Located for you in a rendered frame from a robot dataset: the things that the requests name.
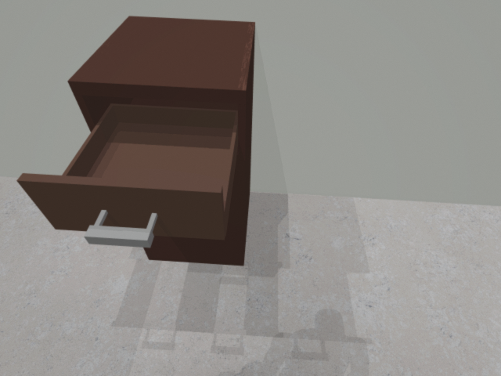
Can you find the handle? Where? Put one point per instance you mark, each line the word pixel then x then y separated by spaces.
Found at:
pixel 120 236

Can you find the drawer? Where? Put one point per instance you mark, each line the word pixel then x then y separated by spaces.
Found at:
pixel 178 162

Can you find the cabinet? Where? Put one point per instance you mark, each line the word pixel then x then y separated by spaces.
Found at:
pixel 172 62

